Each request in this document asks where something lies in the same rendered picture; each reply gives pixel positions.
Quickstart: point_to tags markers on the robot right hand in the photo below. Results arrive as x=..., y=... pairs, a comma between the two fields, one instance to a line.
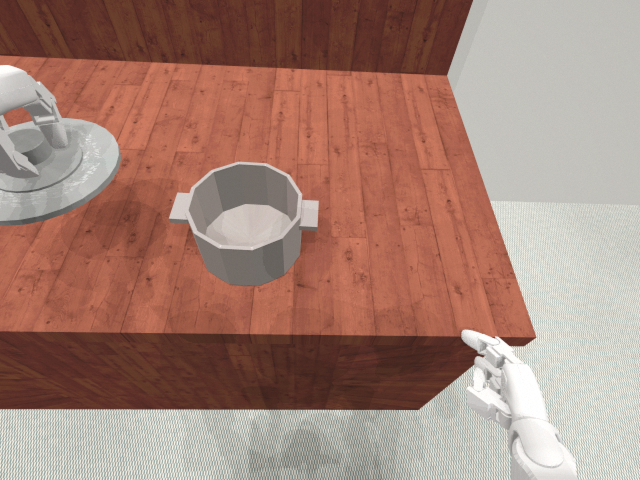
x=513, y=391

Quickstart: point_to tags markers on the lid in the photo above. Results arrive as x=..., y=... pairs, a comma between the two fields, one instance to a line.
x=68, y=179

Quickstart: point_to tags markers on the pot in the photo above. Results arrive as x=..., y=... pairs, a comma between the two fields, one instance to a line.
x=247, y=219

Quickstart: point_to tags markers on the table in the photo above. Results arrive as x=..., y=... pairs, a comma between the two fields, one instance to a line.
x=111, y=306

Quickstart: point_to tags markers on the knob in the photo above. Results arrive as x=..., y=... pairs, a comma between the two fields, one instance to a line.
x=31, y=143

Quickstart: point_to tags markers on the right robot forearm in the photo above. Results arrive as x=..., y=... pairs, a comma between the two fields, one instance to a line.
x=537, y=452

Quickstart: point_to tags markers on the robot left hand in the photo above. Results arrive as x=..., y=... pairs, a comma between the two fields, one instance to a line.
x=17, y=90

